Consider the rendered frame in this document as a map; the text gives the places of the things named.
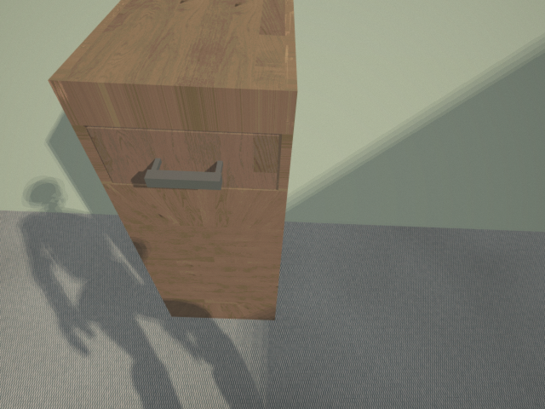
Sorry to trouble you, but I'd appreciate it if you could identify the handle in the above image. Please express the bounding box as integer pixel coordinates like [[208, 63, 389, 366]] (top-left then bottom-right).
[[144, 158, 223, 190]]

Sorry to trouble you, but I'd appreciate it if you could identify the drawer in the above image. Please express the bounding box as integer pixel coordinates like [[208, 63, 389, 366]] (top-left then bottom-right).
[[87, 126, 279, 189]]

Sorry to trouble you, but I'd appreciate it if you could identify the cabinet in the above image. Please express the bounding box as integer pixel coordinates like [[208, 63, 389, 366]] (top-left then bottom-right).
[[48, 0, 297, 320]]

